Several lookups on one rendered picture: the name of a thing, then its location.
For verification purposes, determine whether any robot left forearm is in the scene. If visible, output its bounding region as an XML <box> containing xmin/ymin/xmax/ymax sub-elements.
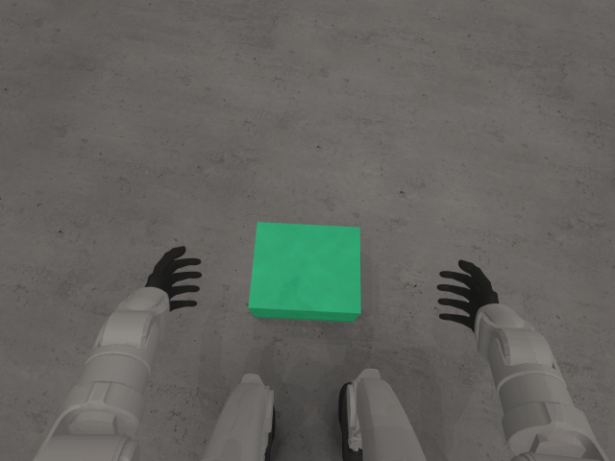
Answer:
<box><xmin>32</xmin><ymin>287</ymin><xmax>170</xmax><ymax>461</ymax></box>

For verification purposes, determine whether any carton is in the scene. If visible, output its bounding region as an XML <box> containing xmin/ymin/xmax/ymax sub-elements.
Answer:
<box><xmin>248</xmin><ymin>222</ymin><xmax>361</xmax><ymax>323</ymax></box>

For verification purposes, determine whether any right robot hand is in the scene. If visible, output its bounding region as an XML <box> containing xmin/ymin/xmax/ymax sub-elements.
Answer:
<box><xmin>437</xmin><ymin>260</ymin><xmax>499</xmax><ymax>333</ymax></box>

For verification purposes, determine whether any robot left thigh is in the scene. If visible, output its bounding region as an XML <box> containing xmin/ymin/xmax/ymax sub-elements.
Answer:
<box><xmin>199</xmin><ymin>382</ymin><xmax>274</xmax><ymax>461</ymax></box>

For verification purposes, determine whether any right robot shin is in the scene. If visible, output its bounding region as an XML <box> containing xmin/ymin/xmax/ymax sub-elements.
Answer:
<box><xmin>348</xmin><ymin>369</ymin><xmax>392</xmax><ymax>449</ymax></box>

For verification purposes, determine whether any robot left upper arm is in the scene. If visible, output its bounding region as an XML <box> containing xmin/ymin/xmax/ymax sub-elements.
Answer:
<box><xmin>37</xmin><ymin>434</ymin><xmax>140</xmax><ymax>461</ymax></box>

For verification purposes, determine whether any left robot hand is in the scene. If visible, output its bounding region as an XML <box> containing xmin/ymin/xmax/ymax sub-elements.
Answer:
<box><xmin>145</xmin><ymin>246</ymin><xmax>202</xmax><ymax>312</ymax></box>

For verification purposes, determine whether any robot right forearm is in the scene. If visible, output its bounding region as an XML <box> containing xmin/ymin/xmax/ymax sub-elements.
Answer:
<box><xmin>475</xmin><ymin>303</ymin><xmax>609</xmax><ymax>461</ymax></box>

